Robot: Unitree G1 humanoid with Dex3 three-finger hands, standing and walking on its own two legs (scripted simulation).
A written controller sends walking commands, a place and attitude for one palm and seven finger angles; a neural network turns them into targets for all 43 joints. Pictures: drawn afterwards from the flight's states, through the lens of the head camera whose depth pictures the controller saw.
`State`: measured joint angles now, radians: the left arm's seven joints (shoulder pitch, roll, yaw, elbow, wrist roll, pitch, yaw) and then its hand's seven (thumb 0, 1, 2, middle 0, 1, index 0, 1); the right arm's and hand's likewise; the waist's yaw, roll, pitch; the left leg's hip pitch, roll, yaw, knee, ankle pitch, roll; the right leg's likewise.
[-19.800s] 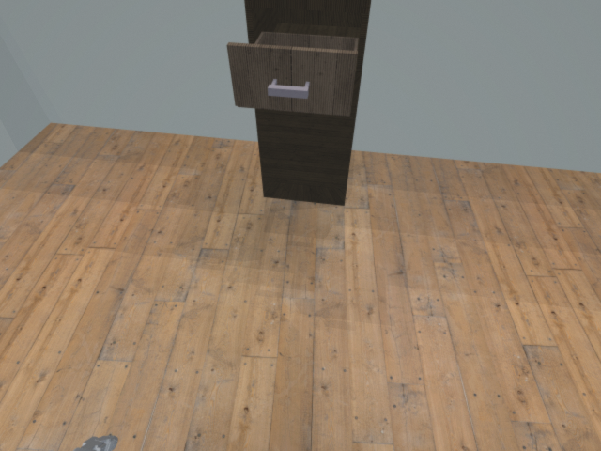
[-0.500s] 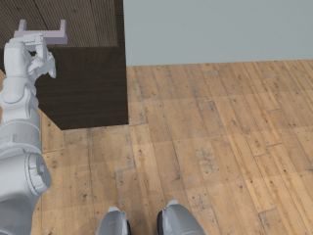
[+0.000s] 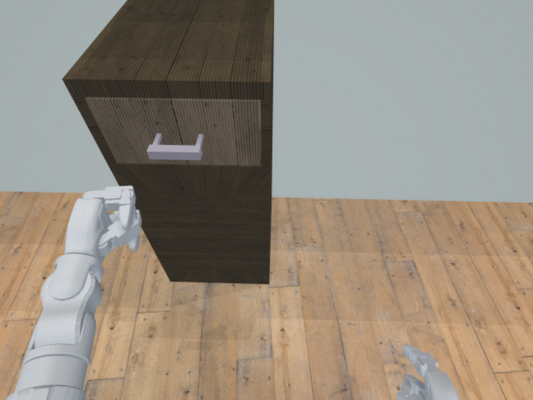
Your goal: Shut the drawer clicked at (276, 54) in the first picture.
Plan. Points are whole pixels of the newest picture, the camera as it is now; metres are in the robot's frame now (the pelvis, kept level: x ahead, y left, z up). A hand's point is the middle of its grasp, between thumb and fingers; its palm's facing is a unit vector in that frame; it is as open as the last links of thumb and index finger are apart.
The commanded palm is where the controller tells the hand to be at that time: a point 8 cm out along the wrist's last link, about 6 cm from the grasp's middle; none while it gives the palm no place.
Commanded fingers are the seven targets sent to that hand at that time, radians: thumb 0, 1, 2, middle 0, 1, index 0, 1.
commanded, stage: draw the hand back to the body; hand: left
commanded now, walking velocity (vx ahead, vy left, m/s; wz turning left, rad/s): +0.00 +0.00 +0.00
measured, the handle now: (177, 145) +0.61 +0.22 +0.01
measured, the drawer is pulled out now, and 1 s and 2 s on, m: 0.00 0.00 0.00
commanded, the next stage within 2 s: step back with the hand held close in 0.80 s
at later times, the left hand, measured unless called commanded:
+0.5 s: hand (61, 296) +0.20 +0.22 +0.16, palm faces +0.35 -0.87 -0.34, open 3.2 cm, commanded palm +0.15 +0.26 +0.18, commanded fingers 0.00 0.90 0.90 -1.40 -1.60 -1.40 -1.60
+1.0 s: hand (23, 321) +0.17 +0.22 +0.19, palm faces +0.40 -0.82 -0.40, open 3.2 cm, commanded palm +0.12 +0.26 +0.20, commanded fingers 0.00 0.90 0.90 -1.40 -1.60 -1.40 -1.60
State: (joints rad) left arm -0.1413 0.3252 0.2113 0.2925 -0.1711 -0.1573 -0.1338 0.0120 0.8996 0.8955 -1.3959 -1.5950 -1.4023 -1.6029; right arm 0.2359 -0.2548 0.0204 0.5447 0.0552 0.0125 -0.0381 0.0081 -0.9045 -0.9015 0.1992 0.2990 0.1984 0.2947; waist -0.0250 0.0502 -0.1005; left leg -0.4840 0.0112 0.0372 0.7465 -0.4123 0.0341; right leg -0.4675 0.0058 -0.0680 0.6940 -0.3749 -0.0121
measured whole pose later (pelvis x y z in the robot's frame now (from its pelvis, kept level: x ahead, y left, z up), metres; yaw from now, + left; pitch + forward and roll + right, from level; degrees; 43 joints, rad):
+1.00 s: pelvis -0.01 -0.02 +0.03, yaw +0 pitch -4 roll -1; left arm 0.53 0.32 0.31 -0.43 -0.07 -0.15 0.09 0.01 0.89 0.89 -1.40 -1.59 -1.41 -1.60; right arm 0.20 -0.23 0.02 0.60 0.01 -0.11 -0.06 0.01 -0.90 -0.90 0.20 0.30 0.20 0.29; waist 0.04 0.08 0.00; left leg -0.12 0.02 0.03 0.46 -0.28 0.01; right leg -0.10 0.03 -0.07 0.40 -0.24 -0.03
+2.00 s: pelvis -0.13 +0.02 +0.01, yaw +0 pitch +5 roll -3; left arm 0.63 0.42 0.45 -0.62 -0.03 -0.30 0.13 0.01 0.89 0.89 -1.40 -1.59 -1.41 -1.60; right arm 0.21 -0.19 0.00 0.59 -0.02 -0.11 -0.06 0.01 -0.90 -0.90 0.20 0.30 0.20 0.30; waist 0.00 -0.02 -0.01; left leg -0.52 0.00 0.03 0.52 -0.10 0.07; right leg -0.18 0.07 0.03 0.51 -0.36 0.00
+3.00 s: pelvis -0.28 +0.05 +0.02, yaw -1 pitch -2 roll -1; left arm 0.62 0.41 0.36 -0.64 -0.04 -0.17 0.12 0.01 0.89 0.89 -1.40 -1.59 -1.41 -1.60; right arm 0.23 -0.17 0.02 0.61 -0.01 -0.06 -0.05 0.01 -0.90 -0.90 0.20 0.30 0.20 0.30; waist -0.01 -0.03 0.00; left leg -0.54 -0.04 0.06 0.84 -0.30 -0.02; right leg -0.23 0.05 -0.06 0.52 -0.27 -0.08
